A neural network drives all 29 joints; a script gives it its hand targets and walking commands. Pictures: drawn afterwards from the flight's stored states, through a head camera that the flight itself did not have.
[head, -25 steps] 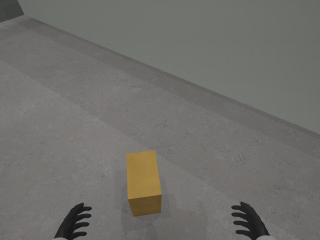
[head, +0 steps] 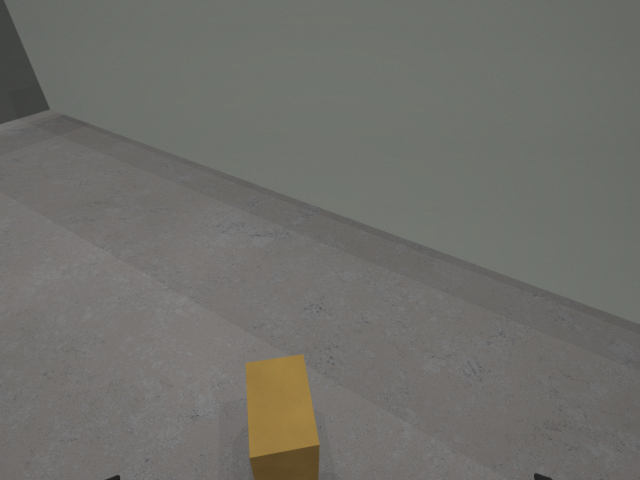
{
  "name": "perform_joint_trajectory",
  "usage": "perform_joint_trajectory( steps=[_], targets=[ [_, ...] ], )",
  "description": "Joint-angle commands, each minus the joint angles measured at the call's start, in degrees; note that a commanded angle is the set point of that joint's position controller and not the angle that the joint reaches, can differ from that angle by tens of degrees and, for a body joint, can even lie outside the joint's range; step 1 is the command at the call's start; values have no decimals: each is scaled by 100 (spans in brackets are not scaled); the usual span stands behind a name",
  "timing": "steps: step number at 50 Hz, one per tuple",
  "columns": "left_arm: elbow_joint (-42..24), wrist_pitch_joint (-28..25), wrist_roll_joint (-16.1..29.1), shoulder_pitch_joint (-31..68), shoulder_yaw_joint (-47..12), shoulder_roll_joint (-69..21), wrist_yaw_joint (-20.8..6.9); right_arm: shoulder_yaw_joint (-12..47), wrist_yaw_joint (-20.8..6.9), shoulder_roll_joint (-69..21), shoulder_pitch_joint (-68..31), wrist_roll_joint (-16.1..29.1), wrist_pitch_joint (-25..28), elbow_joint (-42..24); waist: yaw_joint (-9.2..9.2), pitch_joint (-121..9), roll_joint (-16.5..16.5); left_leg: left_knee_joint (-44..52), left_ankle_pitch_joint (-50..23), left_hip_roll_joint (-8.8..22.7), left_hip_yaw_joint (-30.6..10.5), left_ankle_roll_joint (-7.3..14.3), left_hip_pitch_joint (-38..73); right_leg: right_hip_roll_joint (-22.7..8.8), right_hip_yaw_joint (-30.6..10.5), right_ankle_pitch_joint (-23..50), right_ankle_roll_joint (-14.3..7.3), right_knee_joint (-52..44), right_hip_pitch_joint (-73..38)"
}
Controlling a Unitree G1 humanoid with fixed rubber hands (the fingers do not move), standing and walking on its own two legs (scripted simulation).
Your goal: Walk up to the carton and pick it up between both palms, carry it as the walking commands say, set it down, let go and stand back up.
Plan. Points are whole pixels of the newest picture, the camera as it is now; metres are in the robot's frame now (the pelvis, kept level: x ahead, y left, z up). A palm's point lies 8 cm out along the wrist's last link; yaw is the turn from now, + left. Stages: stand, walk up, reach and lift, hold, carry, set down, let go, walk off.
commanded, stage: stand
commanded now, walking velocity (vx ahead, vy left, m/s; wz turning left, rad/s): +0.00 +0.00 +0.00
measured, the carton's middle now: (281, 427) +0.51 +0.11 -0.62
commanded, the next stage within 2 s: none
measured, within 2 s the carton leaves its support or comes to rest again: neither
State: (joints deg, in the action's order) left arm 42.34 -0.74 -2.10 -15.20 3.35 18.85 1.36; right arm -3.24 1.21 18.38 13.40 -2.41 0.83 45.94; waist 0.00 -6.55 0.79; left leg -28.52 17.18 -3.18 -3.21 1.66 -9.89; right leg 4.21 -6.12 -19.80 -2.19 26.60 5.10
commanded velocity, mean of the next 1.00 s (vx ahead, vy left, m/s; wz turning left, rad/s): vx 0.00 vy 0.00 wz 0.00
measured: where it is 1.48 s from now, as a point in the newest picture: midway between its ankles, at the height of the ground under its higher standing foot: outside the picture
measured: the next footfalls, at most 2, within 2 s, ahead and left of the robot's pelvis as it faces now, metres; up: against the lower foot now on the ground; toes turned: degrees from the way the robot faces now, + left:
none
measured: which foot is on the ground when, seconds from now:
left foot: down 0.00-1.00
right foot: down 0.00-1.00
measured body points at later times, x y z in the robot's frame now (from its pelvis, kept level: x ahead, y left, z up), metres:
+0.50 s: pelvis -0.05 +0.01 +0.01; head -0.10 +0.01 +0.45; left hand +0.03 +0.32 -0.10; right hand +0.04 -0.29 -0.10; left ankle -0.02 +0.10 -0.74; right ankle -0.06 -0.10 -0.74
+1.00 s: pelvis -0.06 +0.01 +0.01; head -0.10 +0.02 +0.46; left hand +0.03 +0.32 -0.10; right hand +0.04 -0.30 -0.10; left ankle -0.02 +0.10 -0.74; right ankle -0.06 -0.10 -0.74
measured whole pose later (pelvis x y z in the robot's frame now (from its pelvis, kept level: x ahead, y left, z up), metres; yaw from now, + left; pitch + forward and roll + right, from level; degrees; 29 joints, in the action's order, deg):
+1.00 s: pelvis -0.06 +0.01 +0.01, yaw +0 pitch -4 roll -1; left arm 56.5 -2.0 -0.7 -11.7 0.2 21.4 1.1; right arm -0.6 0.9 21.8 8.5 -0.7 2.1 60.1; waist -0.3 -2.0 -0.1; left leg -20.9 8.4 -3.4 -3.5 2.2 -8.4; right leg 3.3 -6.0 -11.7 -0.6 19.5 3.8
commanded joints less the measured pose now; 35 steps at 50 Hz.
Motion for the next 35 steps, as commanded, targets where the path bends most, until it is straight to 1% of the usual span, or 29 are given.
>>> perform_joint_trajectory(
  steps=[1,2,4,5,6,7,8,9,10,12,13,14,15,16,17,18,19,20,21,22,23,24,25,28,29,30,31,32,35],
  targets=[
    [-285,-89,38,465,230,981,28,-220,31,1062,-521,18,204,-352,2,421,-235,262,-2615,642,-447,61,213,-755,-668,2671,17,-360,438],
    [-198,-111,42,96,277,1038,22,-161,18,856,-544,-5,185,-338,141,368,63,295,-2643,640,-554,65,218,-708,-542,2701,10,-325,382],
    [-138,-83,-5,510,304,1087,51,-173,-33,922,-409,36,177,-261,5,642,-154,407,-2160,664,-596,66,253,-716,-705,2288,34,-423,698],
    [-180,-53,14,648,224,961,20,-153,23,938,-191,77,126,-122,-149,84,-11,542,-1940,733,-712,37,410,-655,-504,2043,96,-368,412],
    [-178,-102,31,316,184,893,-34,-138,26,961,-391,131,176,-156,27,635,82,700,-1189,850,-892,-16,52,-569,-437,1273,120,-523,648],
    [-17,-144,29,357,165,809,-14,-172,39,1151,-527,-39,173,-142,50,695,-267,781,-839,789,-906,84,-80,-652,-747,1006,-32,-645,577],
    [22,-129,4,433,112,884,13,-164,25,1125,-691,26,146,-131,11,729,69,598,-1015,682,-617,10,277,-762,-852,1193,39,-877,911],
    [2,-146,-39,561,181,1003,-14,-198,11,1163,-573,40,210,-130,-34,636,35,725,-770,837,-869,32,156,-669,-745,890,-53,-741,817],
    [15,-144,-6,827,223,1045,3,-57,-21,856,-483,-2,221,-134,-33,715,-443,1008,-782,716,-800,-43,-102,-658,-737,902,-35,-591,703],
    [55,-126,35,711,212,1110,-44,-96,13,1041,-398,5,293,99,2,1027,-315,1166,-350,885,-1050,106,-190,-657,-780,710,-45,-577,832],
    [252,-167,92,267,186,1277,-66,-146,40,1313,-579,43,192,212,105,650,-459,1247,-514,995,-1206,139,-51,-605,-611,849,15,-505,502],
    [303,-150,42,116,162,1214,-34,-99,-6,1187,-483,65,211,125,98,1052,-630,1196,-13,856,-1090,95,-354,-619,-705,644,9,-626,645],
    [369,-114,43,351,151,1114,-52,-119,39,1260,-672,16,191,181,113,1034,-465,1203,2,801,-880,109,-362,-625,-758,922,-58,-708,682],
    [385,-107,45,292,179,1278,-65,-46,27,1141,-605,106,249,99,36,773,-483,1385,199,882,-1079,53,-370,-613,-711,811,52,-534,432],
    [386,-185,9,218,199,1214,-29,-11,-19,1049,-419,133,227,306,129,845,-78,1339,322,899,-1201,92,-327,-581,-640,562,68,-544,524],
    [504,-164,80,95,63,929,-100,-44,-20,1253,-444,46,260,316,93,969,-304,1335,315,811,-927,103,-423,-600,-749,574,10,-781,446],
    [447,-142,24,398,100,1114,-80,-76,-18,1340,-412,67,280,363,-71,1108,-421,1339,348,857,-1039,132,-219,-732,-827,296,-31,-798,922],
    [419,-143,0,647,101,1212,-62,-106,-56,1363,-671,131,279,355,-52,1334,84,1379,310,912,-1110,116,-348,-632,-762,351,-21,-842,964],
    [385,-142,45,432,72,1113,-87,-25,-59,1188,-317,150,295,396,-106,1068,246,1420,90,994,-1166,116,4,-653,-656,476,-49,-656,1063],
    [552,-211,87,228,98,1035,-90,-6,-70,1260,-588,72,291,440,163,903,-334,1361,258,981,-1260,196,-112,-656,-704,478,-36,-681,770],
    [474,-217,27,353,-12,1001,-147,-67,-48,1383,-605,93,230,488,-34,1006,-110,1380,374,913,-1138,181,-205,-661,-674,336,-10,-793,794],
    [553,-190,81,274,50,1138,-137,-113,-21,1447,-717,88,199,479,59,716,-124,1307,100,943,-1123,195,111,-728,-746,441,-42,-766,836],
    [487,-231,39,419,33,1113,-134,-44,-36,1366,-482,150,169,525,-57,1009,-90,1340,405,899,-1173,175,-243,-680,-756,242,-24,-777,894],
    [709,-216,40,156,17,1121,-64,10,-47,1254,-649,66,218,612,123,942,1,1232,353,814,-1064,183,-239,-826,-958,-75,-82,-1068,796],
    [661,-192,-31,527,39,1377,-93,-1,-63,1221,-727,161,219,685,-45,1076,149,1051,71,746,-937,82,-18,-826,-983,-54,-87,-1176,1034],
    [715,-239,90,156,29,1300,-105,-5,-118,1363,-662,166,198,739,83,950,86,1008,27,737,-970,122,97,-866,-1047,-156,-50,-1301,1108],
    [738,-196,26,367,-18,1298,-66,-66,-98,1354,-625,118,170,798,-181,850,-109,1020,-77,633,-789,73,255,-856,-995,-273,-56,-1221,1224],
    [784,-207,-21,488,24,1281,-86,25,-120,1303,-463,154,245,779,-220,1085,198,1006,-131,679,-824,77,48,-801,-906,-252,-51,-1285,1173],
    [917,-211,78,299,-74,1181,-87,-34,-142,1289,-631,149,259,817,-46,703,50,1118,-273,819,-997,154,289,-738,-713,248,55,-1084,883]
  ],
)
